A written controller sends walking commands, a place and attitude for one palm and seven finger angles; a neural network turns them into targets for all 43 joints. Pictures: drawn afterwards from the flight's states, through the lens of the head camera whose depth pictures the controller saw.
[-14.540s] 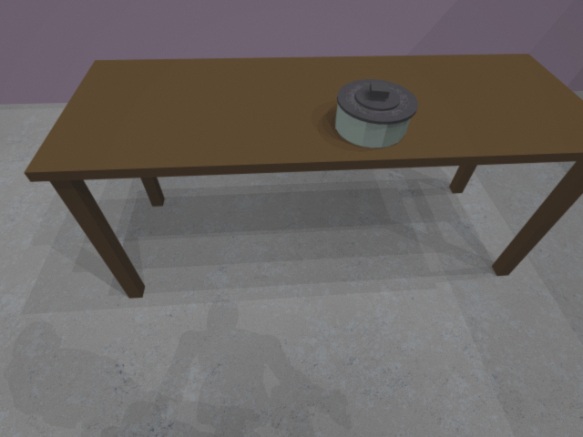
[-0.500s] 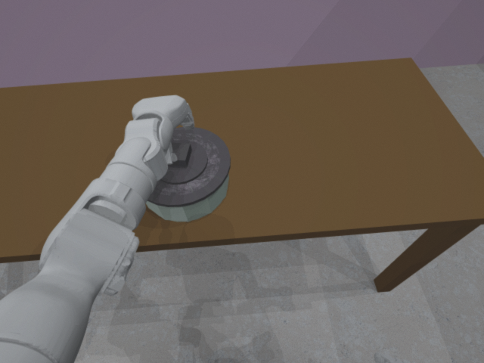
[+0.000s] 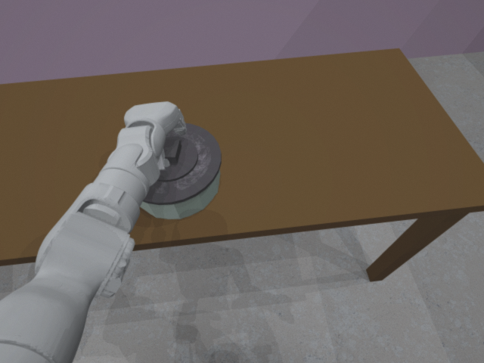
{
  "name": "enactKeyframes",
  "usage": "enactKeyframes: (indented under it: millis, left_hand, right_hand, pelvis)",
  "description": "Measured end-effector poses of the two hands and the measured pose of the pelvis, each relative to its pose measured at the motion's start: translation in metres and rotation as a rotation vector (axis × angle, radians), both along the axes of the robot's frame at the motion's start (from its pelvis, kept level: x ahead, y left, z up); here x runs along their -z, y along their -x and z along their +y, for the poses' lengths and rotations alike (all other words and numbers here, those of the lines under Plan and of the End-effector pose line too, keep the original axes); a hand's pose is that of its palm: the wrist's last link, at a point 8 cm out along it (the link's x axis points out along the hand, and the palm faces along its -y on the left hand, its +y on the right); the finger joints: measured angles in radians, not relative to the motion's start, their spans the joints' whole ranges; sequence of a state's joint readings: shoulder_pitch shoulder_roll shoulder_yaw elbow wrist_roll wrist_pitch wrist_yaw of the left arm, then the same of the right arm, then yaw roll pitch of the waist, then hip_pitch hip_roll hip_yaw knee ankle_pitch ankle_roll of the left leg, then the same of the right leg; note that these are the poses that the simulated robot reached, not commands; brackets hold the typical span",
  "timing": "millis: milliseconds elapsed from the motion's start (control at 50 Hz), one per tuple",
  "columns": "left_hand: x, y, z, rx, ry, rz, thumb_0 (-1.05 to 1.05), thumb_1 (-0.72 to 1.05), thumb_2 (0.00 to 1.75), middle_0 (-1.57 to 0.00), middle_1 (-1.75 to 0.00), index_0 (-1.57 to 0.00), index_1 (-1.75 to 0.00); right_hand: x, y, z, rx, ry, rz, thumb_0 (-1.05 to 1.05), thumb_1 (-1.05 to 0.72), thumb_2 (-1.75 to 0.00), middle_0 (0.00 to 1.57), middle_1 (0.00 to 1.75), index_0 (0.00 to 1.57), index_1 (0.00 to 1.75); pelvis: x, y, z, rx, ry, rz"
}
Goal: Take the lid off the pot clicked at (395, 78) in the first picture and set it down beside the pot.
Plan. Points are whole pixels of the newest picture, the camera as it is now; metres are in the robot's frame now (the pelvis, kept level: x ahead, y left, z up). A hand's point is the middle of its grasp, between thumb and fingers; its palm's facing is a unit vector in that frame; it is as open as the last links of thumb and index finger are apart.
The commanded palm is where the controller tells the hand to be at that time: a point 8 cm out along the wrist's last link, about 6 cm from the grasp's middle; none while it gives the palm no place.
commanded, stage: lower the open fingers around the knob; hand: left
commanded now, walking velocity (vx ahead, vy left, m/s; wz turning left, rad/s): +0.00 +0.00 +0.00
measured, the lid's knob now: (167, 151) +0.51 +0.12 +0.02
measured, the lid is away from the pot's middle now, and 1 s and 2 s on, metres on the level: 0.00 0.00 0.00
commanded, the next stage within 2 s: close the fingers and squeeze the knob in 0.58 s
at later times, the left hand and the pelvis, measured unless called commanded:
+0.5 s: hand (164, 152) +0.49 +0.12 +0.04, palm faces -0.36 -0.06 -0.93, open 10.2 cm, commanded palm +0.48 +0.13 +0.10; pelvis +0.00 +0.00 +0.00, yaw -1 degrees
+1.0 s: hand (162, 154) +0.48 +0.12 +0.04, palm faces -0.37 -0.04 -0.93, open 9.8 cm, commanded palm +0.49 +0.12 +0.10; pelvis +0.00 +0.00 +0.00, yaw +0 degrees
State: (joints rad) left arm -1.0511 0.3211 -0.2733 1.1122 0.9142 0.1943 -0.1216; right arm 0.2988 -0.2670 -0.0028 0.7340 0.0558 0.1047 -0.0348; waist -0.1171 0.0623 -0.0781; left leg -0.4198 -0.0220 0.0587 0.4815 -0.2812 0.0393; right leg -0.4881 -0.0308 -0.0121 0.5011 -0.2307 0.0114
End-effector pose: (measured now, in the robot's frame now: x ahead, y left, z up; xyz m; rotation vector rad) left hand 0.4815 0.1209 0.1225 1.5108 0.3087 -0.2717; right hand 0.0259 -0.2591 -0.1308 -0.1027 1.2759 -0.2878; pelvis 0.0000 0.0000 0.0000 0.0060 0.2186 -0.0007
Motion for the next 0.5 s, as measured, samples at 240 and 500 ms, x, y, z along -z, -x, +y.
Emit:
enactKeyframes:
  millis: [240, 500]
  left_hand:
    - [0.016, -0.004, -0.002, 0.003, 0.005, 0.013, 0.0, -0.26, 1.34, -0.83, -0.08, -0.83, -0.08]
    - [0.021, -0.005, 0.0, -0.01, 0.009, 0.002, 0.0, -0.26, 1.34, -0.83, -0.08, -0.82, -0.08]
  right_hand:
    - [-0.001, 0.01, -0.004, 0.021, 0.015, 0.012, 0.0, -0.9, -0.9, 0.2, 0.3, 0.2, 0.3]
    - [0.0, 0.006, -0.006, 0.023, 0.012, 0.017, 0.0, -0.9, -0.9, 0.2, 0.3, 0.2, 0.3]
  pelvis:
    - [0.002, 0.0, -0.001, 0.005, 0.001, 0.022]
    - [0.003, -0.001, -0.002, 0.009, 0.004, 0.036]
